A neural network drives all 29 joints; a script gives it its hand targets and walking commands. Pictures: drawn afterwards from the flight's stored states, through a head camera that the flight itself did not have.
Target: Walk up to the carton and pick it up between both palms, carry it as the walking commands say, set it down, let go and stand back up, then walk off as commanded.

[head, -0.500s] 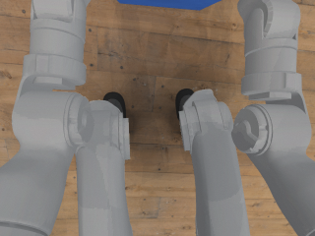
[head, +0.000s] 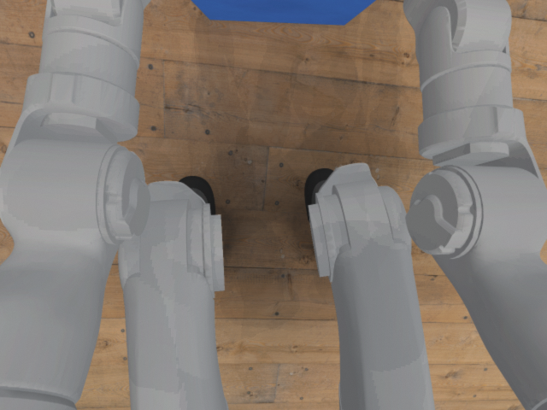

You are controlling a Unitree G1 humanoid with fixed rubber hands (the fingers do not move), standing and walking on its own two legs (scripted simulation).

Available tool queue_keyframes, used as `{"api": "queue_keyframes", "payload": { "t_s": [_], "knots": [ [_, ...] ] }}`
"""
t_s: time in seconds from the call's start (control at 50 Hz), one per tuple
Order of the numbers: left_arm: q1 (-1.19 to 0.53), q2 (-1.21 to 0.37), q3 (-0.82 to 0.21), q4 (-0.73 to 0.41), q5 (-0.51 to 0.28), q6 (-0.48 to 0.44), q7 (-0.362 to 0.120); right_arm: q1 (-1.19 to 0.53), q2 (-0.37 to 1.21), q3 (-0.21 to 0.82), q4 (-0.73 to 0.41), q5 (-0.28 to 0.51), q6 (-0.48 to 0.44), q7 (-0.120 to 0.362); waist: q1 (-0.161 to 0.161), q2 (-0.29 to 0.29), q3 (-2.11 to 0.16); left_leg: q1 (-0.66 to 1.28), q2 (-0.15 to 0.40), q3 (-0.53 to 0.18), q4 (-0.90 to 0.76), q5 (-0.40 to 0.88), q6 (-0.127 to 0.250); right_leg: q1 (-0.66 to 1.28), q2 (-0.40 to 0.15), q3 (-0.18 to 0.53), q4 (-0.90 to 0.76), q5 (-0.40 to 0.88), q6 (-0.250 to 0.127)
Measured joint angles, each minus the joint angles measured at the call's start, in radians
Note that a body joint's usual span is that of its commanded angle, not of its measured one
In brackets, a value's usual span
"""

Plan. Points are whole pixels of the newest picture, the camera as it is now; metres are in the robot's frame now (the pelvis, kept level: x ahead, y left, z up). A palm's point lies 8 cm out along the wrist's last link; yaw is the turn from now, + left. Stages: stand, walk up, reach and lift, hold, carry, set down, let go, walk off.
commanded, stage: set down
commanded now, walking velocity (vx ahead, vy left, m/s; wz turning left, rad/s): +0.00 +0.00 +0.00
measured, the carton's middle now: out of the picture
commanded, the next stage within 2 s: none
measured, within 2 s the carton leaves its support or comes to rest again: rests again in 1.14 s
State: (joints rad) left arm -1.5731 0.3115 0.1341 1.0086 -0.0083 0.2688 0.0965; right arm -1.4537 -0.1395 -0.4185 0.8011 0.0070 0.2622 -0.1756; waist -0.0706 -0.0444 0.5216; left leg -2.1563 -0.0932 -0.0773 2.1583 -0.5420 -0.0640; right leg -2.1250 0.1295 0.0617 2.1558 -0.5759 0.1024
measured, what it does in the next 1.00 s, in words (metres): stands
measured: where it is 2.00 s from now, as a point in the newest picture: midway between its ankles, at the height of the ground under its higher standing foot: (264, 241)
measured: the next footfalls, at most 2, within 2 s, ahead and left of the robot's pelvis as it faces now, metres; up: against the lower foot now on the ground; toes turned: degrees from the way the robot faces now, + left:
none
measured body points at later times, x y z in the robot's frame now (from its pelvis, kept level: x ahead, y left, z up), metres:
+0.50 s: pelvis +0.00 +0.00 -0.01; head +0.38 +0.01 +0.23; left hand +0.57 +0.12 -0.20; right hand +0.54 -0.18 -0.18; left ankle +0.13 +0.13 -0.35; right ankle +0.12 -0.13 -0.35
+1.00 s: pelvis +0.02 +0.00 -0.01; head +0.39 +0.01 +0.25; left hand +0.58 +0.13 -0.20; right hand +0.54 -0.17 -0.19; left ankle +0.13 +0.13 -0.35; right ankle +0.12 -0.13 -0.35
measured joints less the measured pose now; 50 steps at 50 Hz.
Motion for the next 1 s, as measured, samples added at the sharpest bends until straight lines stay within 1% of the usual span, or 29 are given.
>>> {"api": "queue_keyframes", "payload": {
  "t_s": [0.06, 0.1, 0.18, 0.24, 0.32, 0.4, 0.46, 0.54, 0.58, 0.62, 0.78, 0.86, 1.0],
  "knots": [
    [-0.002, -0.008, 0.011, 0.023, 0.013, -0.002, -0.001, 0.0, -0.01, -0.005, 0.024, -0.011, -0.001, 0.025, 0.004, 0.014, -0.001, -0.002, -0.003, 0.003, 0.0, 0.001, 0.003, 0.001, -0.003, 0.002, 0.001, -0.002, 0.002],
    [0.008, -0.003, 0.005, 0.026, 0.006, -0.002, -0.003, 0.004, -0.011, 0.001, 0.033, -0.014, -0.001, 0.035, 0.0, 0.017, 0.0, -0.003, -0.005, 0.005, 0.002, 0.001, 0.004, 0.001, -0.005, 0.005, 0.005, -0.006, 0.003],
    [0.022, 0.011, -0.037, 0.017, -0.038, -0.011, 0.002, 0.018, -0.011, 0.028, 0.014, 0.008, -0.004, 0.021, -0.009, 0.015, 0.002, -0.002, -0.007, 0.006, 0.009, -0.001, 0.003, 0.003, -0.006, 0.005, 0.012, -0.009, 0.004],
    [0.006, 0.011, -0.037, 0.038, -0.041, -0.022, 0.003, 0.018, -0.003, 0.014, 0.014, 0.013, -0.018, 0.009, -0.012, 0.008, 0.0, -0.001, -0.006, 0.005, 0.013, -0.001, 0.002, 0.002, -0.004, 0.004, 0.016, -0.008, 0.004],
    [-0.008, 0.002, -0.019, 0.068, -0.015, -0.028, 0.001, 0.014, -0.004, -0.014, 0.039, 0.003, -0.03, 0.029, -0.007, 0.012, -0.002, -0.003, -0.006, 0.002, 0.016, -0.002, 0.002, 0.001, -0.004, 0.001, 0.018, -0.008, 0.002],
    [0.007, 0.001, -0.008, 0.087, -0.008, -0.033, -0.009, 0.025, -0.008, -0.001, 0.058, 0.0, -0.028, 0.048, -0.007, 0.016, -0.009, -0.006, -0.007, 0.004, 0.019, -0.006, 0.002, -0.003, -0.005, 0.003, 0.023, -0.013, 0.002],
    [0.02, 0.009, -0.027, 0.083, -0.024, -0.042, -0.014, 0.029, -0.014, 0.019, 0.065, 0.01, -0.033, 0.049, -0.007, 0.014, -0.003, -0.003, -0.007, 0.005, 0.022, -0.01, 0.001, 0.0, -0.005, 0.003, 0.027, -0.018, 0.002],
    [0.019, 0.016, -0.048, 0.083, -0.047, -0.054, -0.003, 0.026, -0.013, 0.028, 0.062, 0.029, -0.047, 0.038, -0.009, 0.016, 0.0, -0.004, -0.007, 0.004, 0.029, -0.012, 0.002, 0.002, -0.005, 0.002, 0.032, -0.02, 0.003],
    [0.013, 0.02, -0.048, 0.097, -0.046, -0.058, -0.007, 0.023, -0.006, 0.018, 0.073, 0.023, -0.054, 0.035, -0.011, 0.015, -0.001, -0.004, -0.007, 0.004, 0.032, -0.014, 0.003, 0.001, -0.005, 0.002, 0.034, -0.022, 0.004],
    [0.015, 0.017, -0.045, 0.11, -0.037, -0.058, -0.01, 0.03, -0.003, 0.009, 0.085, 0.015, -0.059, 0.042, -0.009, 0.014, -0.012, -0.009, -0.006, 0.004, 0.035, -0.017, 0.003, -0.004, -0.004, 0.002, 0.036, -0.024, 0.003],
    [0.057, -0.006, -0.037, 0.153, -0.026, -0.073, -0.016, 0.117, 0.028, -0.014, 0.094, 0.003, -0.083, 0.054, -0.008, 0.031, -0.127, -0.062, -0.006, 0.004, 0.041, -0.034, 0.005, -0.055, -0.007, 0.001, 0.042, -0.043, 0.001],
    [0.07, -0.017, -0.024, 0.172, -0.013, -0.084, -0.018, 0.15, 0.034, -0.008, 0.09, -0.003, -0.086, 0.055, 0.001, 0.041, -0.176, -0.083, -0.006, 0.004, 0.039, -0.044, 0.005, -0.077, -0.009, 0.0, 0.04, -0.052, -0.002],
    [0.088, -0.021, 0.001, 0.165, 0.0, -0.113, -0.025, 0.144, 0.043, -0.018, 0.095, -0.046, -0.101, 0.052, 0.003, 0.042, -0.192, -0.091, -0.005, 0.006, 0.035, -0.053, 0.006, -0.085, -0.011, 0.002, 0.038, -0.062, -0.004]
  ]
}}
